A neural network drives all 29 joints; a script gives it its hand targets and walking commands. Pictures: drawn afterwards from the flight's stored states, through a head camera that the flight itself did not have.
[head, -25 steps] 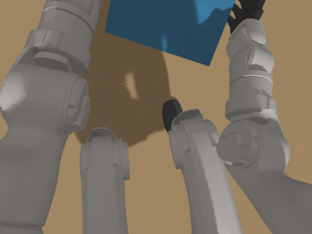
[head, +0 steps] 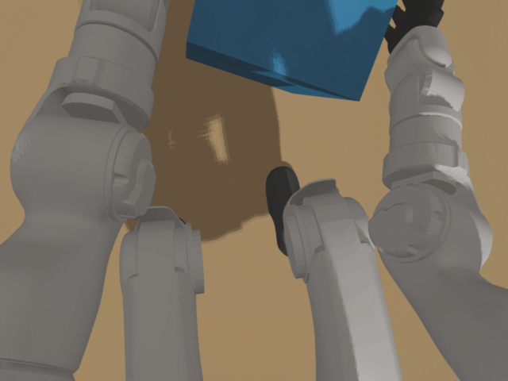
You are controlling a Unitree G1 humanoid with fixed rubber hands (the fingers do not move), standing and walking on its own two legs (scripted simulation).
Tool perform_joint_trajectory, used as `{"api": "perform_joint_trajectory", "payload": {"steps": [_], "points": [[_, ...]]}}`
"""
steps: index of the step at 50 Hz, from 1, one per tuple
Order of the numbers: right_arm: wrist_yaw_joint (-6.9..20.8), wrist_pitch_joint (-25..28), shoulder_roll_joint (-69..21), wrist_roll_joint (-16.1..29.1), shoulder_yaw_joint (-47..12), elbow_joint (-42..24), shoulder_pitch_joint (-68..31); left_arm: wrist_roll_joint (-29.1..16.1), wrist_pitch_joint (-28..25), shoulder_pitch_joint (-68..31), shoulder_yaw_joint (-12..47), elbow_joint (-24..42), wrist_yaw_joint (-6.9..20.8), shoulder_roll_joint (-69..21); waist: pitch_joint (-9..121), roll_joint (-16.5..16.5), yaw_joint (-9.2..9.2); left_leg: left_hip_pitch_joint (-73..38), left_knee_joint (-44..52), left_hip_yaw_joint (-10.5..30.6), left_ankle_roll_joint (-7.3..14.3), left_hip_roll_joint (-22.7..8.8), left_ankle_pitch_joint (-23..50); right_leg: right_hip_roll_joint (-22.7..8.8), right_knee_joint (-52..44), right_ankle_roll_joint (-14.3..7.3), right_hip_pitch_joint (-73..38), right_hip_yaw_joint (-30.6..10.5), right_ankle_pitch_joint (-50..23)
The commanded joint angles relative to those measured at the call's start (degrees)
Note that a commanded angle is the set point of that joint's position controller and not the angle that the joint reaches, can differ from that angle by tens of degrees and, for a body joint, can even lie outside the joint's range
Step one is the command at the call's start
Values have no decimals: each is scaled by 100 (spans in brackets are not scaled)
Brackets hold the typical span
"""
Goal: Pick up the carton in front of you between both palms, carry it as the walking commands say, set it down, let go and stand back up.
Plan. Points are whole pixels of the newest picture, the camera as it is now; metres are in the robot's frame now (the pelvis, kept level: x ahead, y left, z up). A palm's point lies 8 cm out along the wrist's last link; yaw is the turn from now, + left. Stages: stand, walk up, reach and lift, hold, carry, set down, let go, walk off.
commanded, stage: set down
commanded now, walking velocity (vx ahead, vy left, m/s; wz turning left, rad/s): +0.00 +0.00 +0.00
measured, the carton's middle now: (277, 2) +0.55 -0.10 -0.27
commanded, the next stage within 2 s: let go in 1.62 s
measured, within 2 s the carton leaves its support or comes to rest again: neither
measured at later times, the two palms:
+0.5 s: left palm out of the picture +0.57 +0.09 -0.22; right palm (411, 57) +0.46 -0.25 -0.18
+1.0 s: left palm out of the picture +0.61 +0.08 -0.07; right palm (493, 47) +0.46 -0.26 -0.08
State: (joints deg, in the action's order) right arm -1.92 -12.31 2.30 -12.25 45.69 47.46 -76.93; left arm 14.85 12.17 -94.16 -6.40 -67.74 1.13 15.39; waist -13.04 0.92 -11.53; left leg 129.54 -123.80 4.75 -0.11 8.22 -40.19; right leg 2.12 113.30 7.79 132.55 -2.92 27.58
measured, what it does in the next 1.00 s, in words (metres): rises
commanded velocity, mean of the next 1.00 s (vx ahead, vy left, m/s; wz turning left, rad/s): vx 0.00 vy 0.00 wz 0.00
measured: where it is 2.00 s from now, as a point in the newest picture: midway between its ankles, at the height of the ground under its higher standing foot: (233, 251)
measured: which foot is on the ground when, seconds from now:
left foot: down 0.00-1.00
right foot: down 0.00-1.00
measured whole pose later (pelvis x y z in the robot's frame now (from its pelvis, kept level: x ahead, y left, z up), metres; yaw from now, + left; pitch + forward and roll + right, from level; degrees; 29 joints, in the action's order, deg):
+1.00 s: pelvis -0.02 -0.02 +0.05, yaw +1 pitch +43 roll -4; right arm -13.6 -11.7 1.6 5.9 24.3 38.5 -69.1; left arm -3.3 13.6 -97.6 7.4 -71.3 3.9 31.9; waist -12.9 -2.1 -14.7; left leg 120.0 -112.6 3.5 -0.1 1.7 -35.5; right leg 1.5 103.3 3.4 123.4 -0.3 22.9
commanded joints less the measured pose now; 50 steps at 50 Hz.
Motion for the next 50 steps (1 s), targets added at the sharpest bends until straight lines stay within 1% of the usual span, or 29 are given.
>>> {"api": "perform_joint_trajectory", "payload": {"steps": [1,6,9,10,13,15,18,20,21,22,25,27,29,32,34,37,41,43,46,48,50], "points": [[871,-8,-2937,200,-1315,224,-1719,-159,38,-757,604,-220,802,-3058,4380,-1561,56,-2112,1437,-96,183,-224,2801,326,-39,-306,-2263,852,-1908],[853,23,-2808,183,-1239,306,-1512,-126,18,-595,592,-239,812,-2943,4285,-1576,52,-2040,1348,-58,195,-270,2922,327,21,-310,-2107,835,-1927],[814,64,-2776,187,-1181,356,-1372,-163,-19,-647,683,-177,806,-2835,4339,-1586,-30,-2057,1281,-32,186,-308,3013,314,56,-294,-2103,849,-2005],[773,92,-2719,182,-1119,426,-1279,-144,-58,-695,733,-117,767,-2696,4315,-1578,-46,-2075,1270,-14,178,-326,3030,304,63,-282,-2080,848,-2021],[682,140,-2576,179,-987,486,-1097,-215,-98,-914,894,-61,731,-2357,4401,-1577,-179,-2169,1239,18,138,-377,3007,244,71,-230,-2209,926,-2039],[528,230,-2122,169,-762,621,-779,-278,-154,-1052,931,-24,632,-1719,4473,-1538,-265,-2217,1239,36,95,-442,2926,170,71,-173,-2371,977,-2064],[132,488,-858,251,-422,768,-151,-513,-256,-1125,996,29,305,-199,4561,-1546,-345,-2475,1262,101,24,-597,2931,77,48,-127,-2515,1018,-2078],[-226,743,416,481,-318,774,238,-854,-366,-1106,1123,107,-26,1024,4582,-1548,-453,-2619,1295,198,-6,-682,2924,5,20,-137,-2612,1032,-2185],[-349,864,664,658,-440,794,200,-1077,-406,-1305,1277,166,-130,1230,4629,-1537,-495,-2685,1279,281,-3,-716,2979,-25,19,-152,-2646,1020,-2310],[-413,958,765,859,-606,798,60,-1283,-440,-1521,1448,228,-171,1283,4663,-1601,-527,-2769,1252,351,0,-746,3026,-56,31,-175,-2632,1001,-2393],[-430,1096,798,1523,-1187,742,-456,-1795,-525,-2124,1997,603,-134,1199,4930,-1897,-583,-3099,1181,435,25,-812,2998,-164,59,-252,-2540,918,-2530],[-422,1097,787,1945,-1602,709,-706,-2010,-526,-2525,2229,906,-78,1222,5317,-2038,-599,-3300,1159,347,36,-841,2796,-204,7,-273,-2745,896,-2602],[-460,1049,817,2250,-1888,592,-884,-2112,-475,-2793,2301,1011,-28,1332,5650,-2101,-638,-3471,1157,221,47,-848,2495,-211,-80,-276,-3055,906,-2572],[-603,924,893,2468,-2075,246,-975,-2120,-343,-2925,2249,883,27,1535,6126,-2123,-728,-3722,1177,29,55,-823,2087,-161,-243,-276,-3582,965,-2460],[-724,812,928,2494,-2108,-37,-944,-2060,-253,-2939,2172,757,57,1628,6468,-2115,-796,-3806,1252,-102,63,-766,1856,-101,-374,-289,-3991,1003,-2403],[-937,618,1015,2348,-2085,-553,-734,-1979,-101,-2852,2005,694,85,1817,6999,-2038,-863,-3957,1436,-287,95,-653,1602,-14,-654,-318,-4598,1080,-2334],[-1179,369,1083,1887,-1919,-1086,-475,-1911,83,-2500,1670,357,137,2069,6855,-1633,-930,-3706,1766,-382,167,-541,1172,16,-1082,-325,-4944,1149,-2059],[-1215,301,922,1764,-1944,-1321,-484,-1900,98,-2322,1539,214,188,2058,6651,-1400,-915,-3435,1898,-411,192,-495,1130,36,-1232,-319,-5044,1144,-2098],[-1199,217,619,1764,-2117,-1563,-490,-1876,61,-2162,1376,170,247,2059,6581,-1173,-813,-3169,2111,-458,211,-439,1213,79,-1428,-303,-5290,1097,-2295],[-1172,155,452,1796,-2201,-1613,-413,-1816,44,-2095,1269,178,278,2093,6578,-1128,-732,-3107,2284,-483,212,-422,1239,105,-1572,-295,-5397,1062,-2361],[-1150,93,339,1806,-2220,-1636,-276,-1730,45,-2025,1168,215,311,2127,6628,-1154,-682,-3133,2463,-508,202,-415,1264,130,-1731,-292,-5465,1037,-2401]]}}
